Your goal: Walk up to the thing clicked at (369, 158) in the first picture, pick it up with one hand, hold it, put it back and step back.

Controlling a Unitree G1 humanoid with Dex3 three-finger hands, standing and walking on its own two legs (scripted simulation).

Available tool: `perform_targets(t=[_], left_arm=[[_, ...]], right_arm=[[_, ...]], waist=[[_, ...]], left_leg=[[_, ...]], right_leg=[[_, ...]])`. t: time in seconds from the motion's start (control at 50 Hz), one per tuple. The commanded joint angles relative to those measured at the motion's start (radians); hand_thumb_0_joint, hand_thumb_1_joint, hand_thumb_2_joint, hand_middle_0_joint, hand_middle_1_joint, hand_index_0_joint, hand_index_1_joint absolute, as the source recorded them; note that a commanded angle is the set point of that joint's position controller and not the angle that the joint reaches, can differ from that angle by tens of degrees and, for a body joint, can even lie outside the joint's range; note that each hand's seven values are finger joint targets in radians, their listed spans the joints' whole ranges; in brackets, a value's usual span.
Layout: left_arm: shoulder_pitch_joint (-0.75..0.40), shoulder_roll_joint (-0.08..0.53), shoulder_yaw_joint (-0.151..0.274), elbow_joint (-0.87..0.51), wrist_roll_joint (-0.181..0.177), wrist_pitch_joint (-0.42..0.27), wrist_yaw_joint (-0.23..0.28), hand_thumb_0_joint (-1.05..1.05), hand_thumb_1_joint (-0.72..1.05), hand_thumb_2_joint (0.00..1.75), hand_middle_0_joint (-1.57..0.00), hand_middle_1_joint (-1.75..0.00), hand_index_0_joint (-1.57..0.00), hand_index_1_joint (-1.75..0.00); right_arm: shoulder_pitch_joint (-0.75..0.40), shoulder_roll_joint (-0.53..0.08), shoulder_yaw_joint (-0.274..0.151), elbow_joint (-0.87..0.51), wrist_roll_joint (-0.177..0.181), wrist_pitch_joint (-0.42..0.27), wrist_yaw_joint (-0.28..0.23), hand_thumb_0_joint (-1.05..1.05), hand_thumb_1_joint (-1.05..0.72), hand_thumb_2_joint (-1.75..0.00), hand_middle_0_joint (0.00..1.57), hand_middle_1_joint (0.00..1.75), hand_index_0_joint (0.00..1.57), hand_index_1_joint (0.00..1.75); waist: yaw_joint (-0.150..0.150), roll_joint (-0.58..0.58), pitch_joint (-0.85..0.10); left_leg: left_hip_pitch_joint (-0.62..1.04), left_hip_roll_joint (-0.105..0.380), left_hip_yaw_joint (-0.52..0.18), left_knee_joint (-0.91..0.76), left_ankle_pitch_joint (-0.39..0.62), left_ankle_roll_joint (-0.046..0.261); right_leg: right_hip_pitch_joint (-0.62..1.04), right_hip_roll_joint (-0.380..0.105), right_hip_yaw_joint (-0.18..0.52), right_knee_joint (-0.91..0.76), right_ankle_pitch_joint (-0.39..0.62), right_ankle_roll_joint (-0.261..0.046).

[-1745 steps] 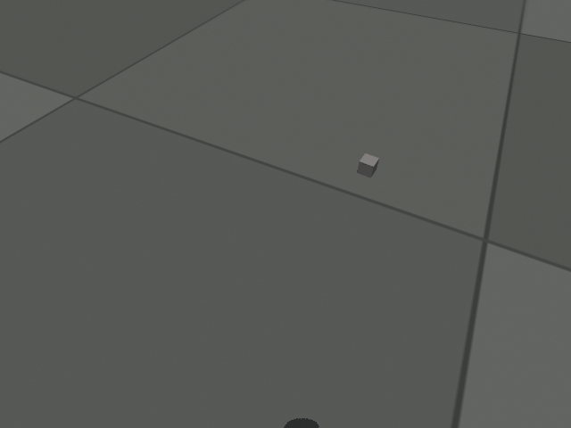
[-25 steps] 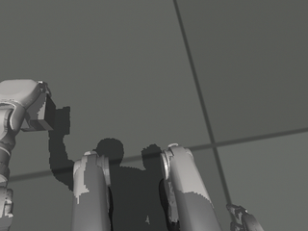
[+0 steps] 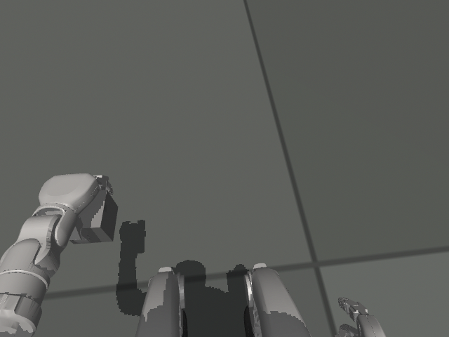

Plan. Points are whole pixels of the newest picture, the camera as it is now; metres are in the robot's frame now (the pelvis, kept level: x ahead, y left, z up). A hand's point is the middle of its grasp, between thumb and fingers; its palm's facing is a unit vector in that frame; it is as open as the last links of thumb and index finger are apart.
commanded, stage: lift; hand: left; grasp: from above
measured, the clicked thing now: (90, 217) +0.37 +0.25 -0.10
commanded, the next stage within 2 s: hold in 0.64 s
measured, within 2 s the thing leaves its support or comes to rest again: neither
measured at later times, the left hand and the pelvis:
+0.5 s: hand (65, 185) +0.37 +0.23 +0.05, palm faces -0.44 -0.03 -0.90, open 10.4 cm; pelvis +0.04 +0.00 +0.12, yaw +1 degrees
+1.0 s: hand (54, 162) +0.38 +0.23 +0.11, palm faces -0.46 -0.03 -0.89, open 10.4 cm; pelvis +0.07 +0.00 +0.15, yaw +0 degrees
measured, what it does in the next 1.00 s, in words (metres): rises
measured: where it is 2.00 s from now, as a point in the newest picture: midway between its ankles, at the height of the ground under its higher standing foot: outside the picture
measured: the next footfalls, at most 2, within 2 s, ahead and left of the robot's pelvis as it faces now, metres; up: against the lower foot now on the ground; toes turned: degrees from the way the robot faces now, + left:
none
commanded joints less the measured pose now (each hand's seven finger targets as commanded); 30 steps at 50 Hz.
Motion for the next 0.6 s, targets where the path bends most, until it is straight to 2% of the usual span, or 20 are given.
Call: perform_targets(t=[0.0,0.04,0.1,0.18,0.22,0.26,0.32,0.36,0.38,0.44,0.48,0.5,0.54,0.56,0.58], left_arm=[[-0.271,0.194,0.060,-0.126,-0.010,-0.002,0.046,0.00,0.71,0.80,-1.06,-0.65,-1.06,-0.65],[-0.248,0.187,0.060,-0.103,-0.014,-0.010,0.045,0.00,0.69,0.78,-1.05,-0.64,-1.05,-0.64],[-0.251,0.167,0.046,-0.091,-0.006,-0.019,0.054,0.00,0.69,0.75,-1.05,-0.63,-1.05,-0.63],[-0.260,0.149,0.035,-0.067,0.013,-0.023,0.077,0.00,0.67,0.77,-1.04,-0.65,-1.04,-0.65],[-0.284,0.137,0.026,-0.058,0.019,-0.028,0.092,0.00,0.68,0.79,-1.05,-0.66,-1.05,-0.67],[-0.272,0.150,0.045,-0.053,0.025,-0.024,0.112,0.00,0.67,0.82,-1.04,-0.67,-1.04,-0.68],[-0.289,0.127,0.023,-0.054,0.034,-0.008,0.128,0.00,0.72,0.82,-1.07,-0.68,-1.07,-0.68],[-0.284,0.116,0.016,-0.025,0.034,0.007,0.131,0.00,0.69,0.85,-1.06,-0.68,-1.06,-0.69],[-0.273,0.131,0.032,-0.029,0.034,0.013,0.133,0.00,0.68,0.82,-1.05,-0.68,-1.05,-0.68],[-0.265,0.104,0.006,-0.020,0.025,0.026,0.125,0.00,0.69,0.82,-1.05,-0.68,-1.05,-0.68],[-0.228,0.094,0.007,-0.014,0.018,0.036,0.117,0.00,0.68,0.81,-1.05,-0.67,-1.05,-0.67],[-0.237,0.079,-0.010,-0.028,0.011,0.037,0.108,0.00,0.69,0.81,-1.05,-0.66,-1.05,-0.66],[-0.224,0.098,-0.001,-0.035,0.009,0.037,0.093,0.00,0.68,0.78,-1.05,-0.64,-1.05,-0.64],[-0.235,0.096,-0.004,-0.046,0.009,0.035,0.086,0.00,0.68,0.78,-1.05,-0.65,-1.05,-0.64],[-0.243,0.088,-0.010,-0.061,0.006,0.031,0.081,0.00,0.68,0.79,-1.04,-0.65,-1.05,-0.65]], right_arm=[[0.061,-0.155,-0.064,-0.070,0.004,-0.048,-0.024,0.00,-0.91,-0.91,0.20,0.30,0.20,0.30],[0.061,-0.155,-0.067,-0.068,0.005,-0.058,-0.028,0.00,-0.91,-0.91,0.20,0.30,0.20,0.30],[0.063,-0.152,-0.067,-0.070,0.009,-0.070,-0.029,0.00,-0.91,-0.91,0.20,0.30,0.20,0.30],[0.081,-0.149,-0.070,-0.060,0.007,-0.079,-0.030,0.00,-0.91,-0.91,0.20,0.30,0.20,0.30],[0.090,-0.149,-0.072,-0.052,0.006,-0.084,-0.027,0.00,-0.91,-0.91,0.20,0.30,0.20,0.30],[0.090,-0.152,-0.077,-0.056,0.008,-0.085,-0.023,0.00,-0.91,-0.91,0.20,0.30,0.20,0.30],[0.096,-0.149,-0.081,-0.046,0.006,-0.085,-0.019,0.00,-0.91,-0.91,0.20,0.30,0.20,0.30],[0.100,-0.149,-0.083,-0.043,0.007,-0.084,-0.017,0.00,-0.91,-0.91,0.20,0.30,0.20,0.30],[0.099,-0.153,-0.086,-0.043,0.006,-0.083,-0.017,0.00,-0.91,-0.91,0.20,0.30,0.20,0.30],[0.092,-0.148,-0.086,-0.051,0.008,-0.082,-0.015,0.00,-0.91,-0.90,0.20,0.30,0.20,0.30],[0.095,-0.147,-0.088,-0.046,0.008,-0.080,-0.016,0.00,-0.91,-0.90,0.20,0.30,0.20,0.30],[0.088,-0.146,-0.089,-0.052,0.008,-0.081,-0.016,0.00,-0.91,-0.90,0.20,0.30,0.20,0.30],[0.087,-0.150,-0.091,-0.057,0.011,-0.078,-0.019,0.00,-0.91,-0.90,0.20,0.30,0.20,0.30],[0.085,-0.148,-0.090,-0.058,0.011,-0.077,-0.021,0.00,-0.91,-0.90,0.20,0.30,0.20,0.30],[0.083,-0.145,-0.088,-0.060,0.012,-0.077,-0.020,0.00,-0.91,-0.90,0.20,0.30,0.20,0.30]], waist=[[-0.017,0.063,-0.346],[-0.002,0.062,-0.322],[0.000,0.061,-0.285],[0.001,0.048,-0.293],[0.003,0.047,-0.275],[0.017,0.046,-0.264],[0.019,0.035,-0.284],[0.015,0.045,-0.255],[0.031,0.028,-0.261],[0.027,0.007,-0.237],[0.034,0.003,-0.235],[0.031,0.006,-0.224],[0.038,-0.009,-0.213],[0.031,-0.011,-0.211],[0.036,-0.009,-0.201]], left_leg=[[0.445,-0.016,0.013,-0.360,-0.005,0.030],[0.478,-0.014,0.006,-0.412,-0.004,0.027],[0.534,-0.016,0.007,-0.482,-0.016,0.024],[0.629,-0.024,0.030,-0.525,0.098,0.022],[0.669,-0.023,0.029,-0.563,0.113,0.019],[0.697,-0.029,0.043,-0.592,0.115,0.020],[0.765,-0.029,0.046,-0.628,0.199,0.017],[0.791,-0.030,0.044,-0.657,0.226,0.013],[0.808,-0.031,0.045,-0.671,0.239,0.014],[0.838,-0.035,0.050,-0.707,0.259,0.016],[0.860,-0.035,0.051,-0.732,0.280,0.015],[0.879,-0.033,0.047,-0.750,0.286,0.014],[0.905,-0.035,0.053,-0.771,0.302,0.017],[0.903,-0.039,0.055,-0.775,0.306,0.018],[0.914,-0.039,0.057,-0.790,0.298,0.018]], right_leg=[[0.272,0.028,-0.023,-0.343,0.044,-0.056],[0.312,0.028,-0.019,-0.382,0.049,-0.055],[0.358,0.028,-0.012,-0.449,0.038,-0.057],[0.453,0.031,-0.008,-0.517,0.128,-0.056],[0.479,0.027,-0.009,-0.543,0.145,-0.054],[0.514,0.027,-0.003,-0.586,0.138,-0.055],[0.588,0.026,0.003,-0.624,0.219,-0.052],[0.614,0.025,0.007,-0.647,0.245,-0.049],[0.642,0.024,0.005,-0.663,0.255,-0.048],[0.695,0.021,0.011,-0.711,0.275,-0.044],[0.719,0.021,0.015,-0.726,0.294,-0.046],[0.729,0.021,0.013,-0.738,0.298,-0.046],[0.758,0.020,0.014,-0.767,0.313,-0.044],[0.767,0.019,0.022,-0.777,0.321,-0.043],[0.776,0.017,0.020,-0.786,0.312,-0.045]])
